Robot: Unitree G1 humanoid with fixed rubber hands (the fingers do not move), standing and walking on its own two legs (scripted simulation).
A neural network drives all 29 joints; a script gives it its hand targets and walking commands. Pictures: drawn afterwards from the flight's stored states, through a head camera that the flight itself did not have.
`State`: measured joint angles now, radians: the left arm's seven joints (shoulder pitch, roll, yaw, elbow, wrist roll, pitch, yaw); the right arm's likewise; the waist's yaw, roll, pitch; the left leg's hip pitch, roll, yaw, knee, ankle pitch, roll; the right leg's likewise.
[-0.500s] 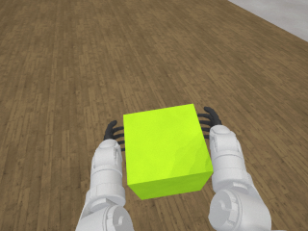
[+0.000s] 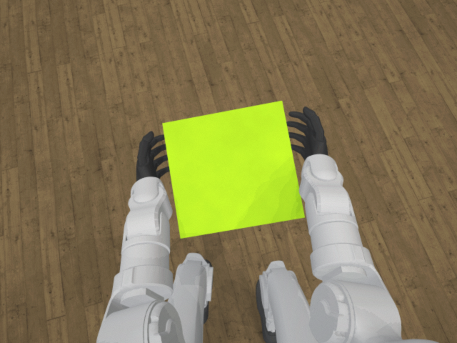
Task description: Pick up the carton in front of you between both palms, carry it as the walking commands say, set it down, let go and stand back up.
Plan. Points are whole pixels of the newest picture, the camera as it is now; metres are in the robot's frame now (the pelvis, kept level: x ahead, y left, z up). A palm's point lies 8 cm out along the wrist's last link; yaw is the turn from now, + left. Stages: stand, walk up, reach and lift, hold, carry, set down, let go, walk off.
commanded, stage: set down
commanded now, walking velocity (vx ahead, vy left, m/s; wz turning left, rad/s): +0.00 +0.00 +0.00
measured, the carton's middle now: (234, 173) +0.43 +0.02 -0.17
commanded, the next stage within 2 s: none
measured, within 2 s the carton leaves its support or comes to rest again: rests again in 1.36 s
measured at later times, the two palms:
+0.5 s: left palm (166, 182) +0.42 +0.17 -0.22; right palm (291, 164) +0.47 -0.12 -0.20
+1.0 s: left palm (175, 186) +0.45 +0.18 -0.37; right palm (277, 167) +0.51 -0.11 -0.35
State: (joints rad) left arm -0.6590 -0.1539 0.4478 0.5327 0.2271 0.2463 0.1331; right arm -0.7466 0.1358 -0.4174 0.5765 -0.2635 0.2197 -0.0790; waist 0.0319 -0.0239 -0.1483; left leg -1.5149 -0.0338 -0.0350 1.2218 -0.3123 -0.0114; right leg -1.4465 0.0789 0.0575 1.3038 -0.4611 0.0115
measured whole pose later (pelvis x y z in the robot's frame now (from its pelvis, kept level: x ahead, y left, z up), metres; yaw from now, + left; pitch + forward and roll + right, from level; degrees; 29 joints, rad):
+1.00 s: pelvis -0.03 -0.01 -0.22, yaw +0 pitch +44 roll +1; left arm -1.13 0.08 0.40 0.78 0.06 0.23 0.18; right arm -1.31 -0.13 -0.30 0.98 -0.13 0.16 -0.12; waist 0.05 -0.04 0.07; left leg -2.31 -0.05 -0.04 1.96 -0.42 -0.05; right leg -2.24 0.11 0.01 2.07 -0.61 0.01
